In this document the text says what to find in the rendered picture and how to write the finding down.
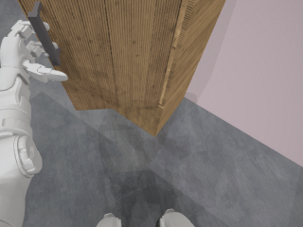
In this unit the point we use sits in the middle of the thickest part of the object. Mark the cupboard door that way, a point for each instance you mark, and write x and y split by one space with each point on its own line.
115 53

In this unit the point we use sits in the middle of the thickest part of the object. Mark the left robot thigh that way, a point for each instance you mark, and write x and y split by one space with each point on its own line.
110 222

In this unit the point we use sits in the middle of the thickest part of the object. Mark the handle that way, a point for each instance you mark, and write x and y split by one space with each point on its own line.
41 32

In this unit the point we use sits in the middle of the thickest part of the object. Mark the left robot hand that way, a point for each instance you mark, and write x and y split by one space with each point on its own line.
14 53

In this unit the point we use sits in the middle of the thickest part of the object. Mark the right robot thigh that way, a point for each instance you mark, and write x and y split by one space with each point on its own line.
174 219

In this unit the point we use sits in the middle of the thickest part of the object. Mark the robot thigh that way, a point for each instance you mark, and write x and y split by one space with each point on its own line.
174 219
110 222

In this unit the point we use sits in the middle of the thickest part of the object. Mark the left robot upper arm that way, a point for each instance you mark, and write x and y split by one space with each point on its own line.
19 161

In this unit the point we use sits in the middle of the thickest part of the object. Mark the robot left forearm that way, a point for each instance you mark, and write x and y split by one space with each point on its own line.
15 108

